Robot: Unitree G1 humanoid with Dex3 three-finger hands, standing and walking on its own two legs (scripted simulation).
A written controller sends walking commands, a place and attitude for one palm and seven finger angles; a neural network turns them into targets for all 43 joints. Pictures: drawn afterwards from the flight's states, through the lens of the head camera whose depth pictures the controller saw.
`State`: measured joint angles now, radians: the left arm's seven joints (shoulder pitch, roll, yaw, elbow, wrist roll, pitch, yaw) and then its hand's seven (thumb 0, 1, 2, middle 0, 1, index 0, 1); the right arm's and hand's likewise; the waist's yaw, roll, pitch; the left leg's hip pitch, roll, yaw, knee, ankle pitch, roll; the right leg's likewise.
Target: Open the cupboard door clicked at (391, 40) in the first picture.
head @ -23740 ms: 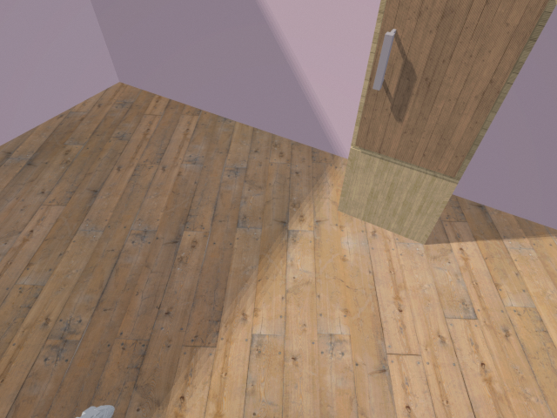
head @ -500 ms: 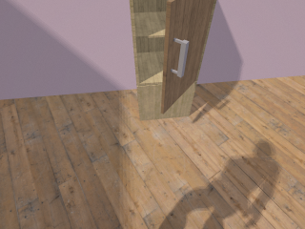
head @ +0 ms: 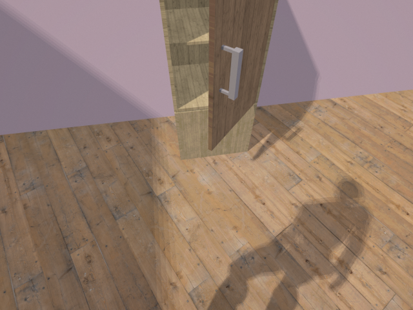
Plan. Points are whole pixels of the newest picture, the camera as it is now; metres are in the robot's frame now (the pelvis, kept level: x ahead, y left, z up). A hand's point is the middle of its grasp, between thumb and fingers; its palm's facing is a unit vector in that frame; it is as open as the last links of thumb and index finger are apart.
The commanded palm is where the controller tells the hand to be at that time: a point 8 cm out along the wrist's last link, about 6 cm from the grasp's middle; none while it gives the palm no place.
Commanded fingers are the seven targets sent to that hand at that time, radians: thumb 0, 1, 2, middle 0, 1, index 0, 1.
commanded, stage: walk to a spot facing it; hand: left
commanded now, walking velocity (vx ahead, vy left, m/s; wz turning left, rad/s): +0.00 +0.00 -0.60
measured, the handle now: (229, 73) +0.77 -0.03 +0.02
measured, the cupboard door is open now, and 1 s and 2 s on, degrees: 45 45 45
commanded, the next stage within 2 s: none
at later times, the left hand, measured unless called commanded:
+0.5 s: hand out of the picture +0.08 +0.15 -0.16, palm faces -0.20 -0.93 -0.29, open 7.4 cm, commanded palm none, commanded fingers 0.00 0.90 0.90 -0.20 -0.30 -0.20 -0.30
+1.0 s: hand (144, 266) +0.23 +0.17 -0.17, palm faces -0.51 -0.83 -0.23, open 7.4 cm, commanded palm none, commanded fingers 0.00 0.90 0.90 -0.20 -0.30 -0.20 -0.30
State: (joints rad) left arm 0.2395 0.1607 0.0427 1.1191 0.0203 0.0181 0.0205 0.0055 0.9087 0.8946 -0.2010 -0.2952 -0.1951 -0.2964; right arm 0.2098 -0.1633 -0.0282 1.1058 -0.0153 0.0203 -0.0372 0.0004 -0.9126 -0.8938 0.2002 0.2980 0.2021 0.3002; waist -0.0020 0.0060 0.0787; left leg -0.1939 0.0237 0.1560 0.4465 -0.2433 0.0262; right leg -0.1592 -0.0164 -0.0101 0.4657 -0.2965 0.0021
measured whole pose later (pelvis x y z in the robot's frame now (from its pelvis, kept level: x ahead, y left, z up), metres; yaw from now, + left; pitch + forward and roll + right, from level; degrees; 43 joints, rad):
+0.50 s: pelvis +0.00 -0.04 +0.00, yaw -17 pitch +2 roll +2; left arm 0.25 0.18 0.07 0.97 0.02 0.02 0.02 0.01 0.91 0.89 -0.20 -0.30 -0.20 -0.30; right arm 0.04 -0.23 -0.07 0.92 -0.01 0.07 -0.03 0.00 -0.91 -0.89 0.20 0.30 0.20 0.30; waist 0.03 0.02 0.13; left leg -0.49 0.04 -0.03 1.10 -0.39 -0.07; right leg -0.24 0.09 0.12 0.47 -0.24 -0.08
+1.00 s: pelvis +0.04 +0.02 +0.00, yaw -34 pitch +2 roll -3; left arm 0.16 0.30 0.11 0.90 0.03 0.06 -0.03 0.01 0.91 0.89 -0.20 -0.29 -0.19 -0.30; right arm 0.22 -0.19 -0.01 0.87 -0.03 0.02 -0.04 0.00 -0.91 -0.89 0.20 0.30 0.21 0.30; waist 0.02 -0.03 0.12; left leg -0.23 0.07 0.08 0.46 -0.26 0.02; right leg -0.53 0.00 0.02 1.15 -0.41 0.07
